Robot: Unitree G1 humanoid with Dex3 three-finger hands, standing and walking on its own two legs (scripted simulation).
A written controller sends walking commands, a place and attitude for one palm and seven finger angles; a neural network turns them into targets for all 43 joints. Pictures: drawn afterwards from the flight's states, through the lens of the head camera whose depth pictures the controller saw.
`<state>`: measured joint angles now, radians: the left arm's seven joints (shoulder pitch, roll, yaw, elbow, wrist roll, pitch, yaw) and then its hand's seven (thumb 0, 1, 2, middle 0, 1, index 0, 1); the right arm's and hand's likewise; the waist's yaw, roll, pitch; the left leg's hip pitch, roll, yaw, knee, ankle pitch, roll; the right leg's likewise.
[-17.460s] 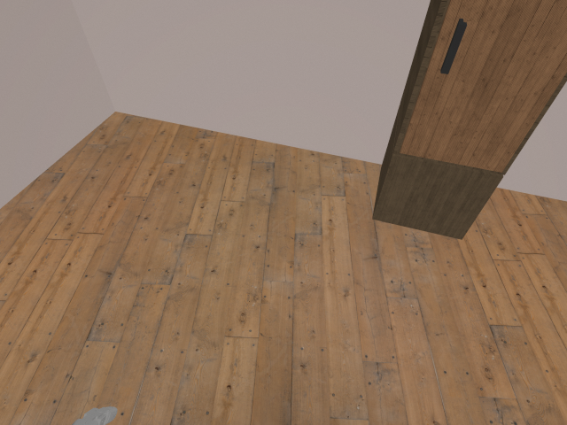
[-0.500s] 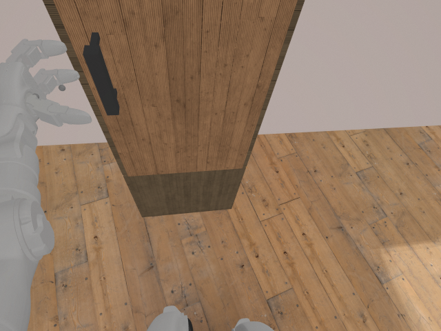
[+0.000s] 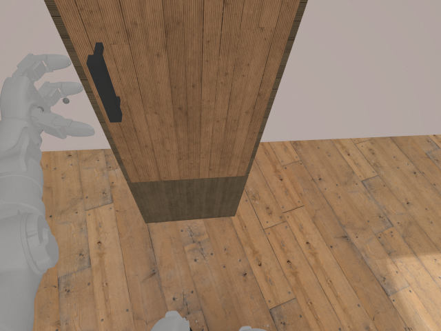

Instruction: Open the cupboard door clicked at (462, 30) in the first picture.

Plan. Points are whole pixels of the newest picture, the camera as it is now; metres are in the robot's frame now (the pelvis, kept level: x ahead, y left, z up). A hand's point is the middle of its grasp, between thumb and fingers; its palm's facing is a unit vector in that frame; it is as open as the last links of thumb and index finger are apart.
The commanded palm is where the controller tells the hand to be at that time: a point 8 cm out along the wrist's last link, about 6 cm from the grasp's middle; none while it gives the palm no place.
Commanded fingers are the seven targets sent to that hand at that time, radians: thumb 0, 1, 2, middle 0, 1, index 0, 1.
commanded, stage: move the hooked fingers beside the handle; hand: left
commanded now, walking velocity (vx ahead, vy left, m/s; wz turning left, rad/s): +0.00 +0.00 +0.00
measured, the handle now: (107, 84) +0.53 +0.19 +0.11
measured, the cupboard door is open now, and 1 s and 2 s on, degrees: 0 0 0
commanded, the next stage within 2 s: slide the fingers in behind the handle in 0.28 s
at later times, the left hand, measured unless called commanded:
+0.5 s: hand (75, 97) +0.49 +0.23 +0.12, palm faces +0.05 -1.00 +0.01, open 14.0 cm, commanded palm +0.46 +0.27 +0.11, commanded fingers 0.00 -0.50 0.30 -0.30 -1.20 -0.30 -1.20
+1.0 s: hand (81, 101) +0.48 +0.22 +0.12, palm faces +0.10 -1.00 +0.00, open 14.0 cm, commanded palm +0.46 +0.24 +0.11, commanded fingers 0.00 -0.50 0.30 -0.30 -1.20 -0.30 -1.20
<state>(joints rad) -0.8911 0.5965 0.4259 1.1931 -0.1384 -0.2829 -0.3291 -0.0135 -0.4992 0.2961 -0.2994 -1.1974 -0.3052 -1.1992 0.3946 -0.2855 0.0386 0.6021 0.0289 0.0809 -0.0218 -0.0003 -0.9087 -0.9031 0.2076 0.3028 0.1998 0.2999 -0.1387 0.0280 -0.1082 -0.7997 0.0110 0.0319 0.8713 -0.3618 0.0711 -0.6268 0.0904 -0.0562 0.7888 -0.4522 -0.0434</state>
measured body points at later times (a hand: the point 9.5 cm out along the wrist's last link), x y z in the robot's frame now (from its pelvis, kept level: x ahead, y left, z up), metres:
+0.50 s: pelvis +0.00 +0.00 +0.00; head +0.09 +0.02 +0.44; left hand +0.48 +0.28 +0.12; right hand -0.01 -0.27 -0.11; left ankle +0.03 +0.07 -0.70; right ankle -0.05 -0.10 -0.70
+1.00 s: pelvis -0.01 +0.00 +0.00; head +0.08 +0.02 +0.44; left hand +0.47 +0.27 +0.12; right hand +0.02 -0.27 -0.11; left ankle +0.03 +0.07 -0.70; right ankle -0.05 -0.10 -0.70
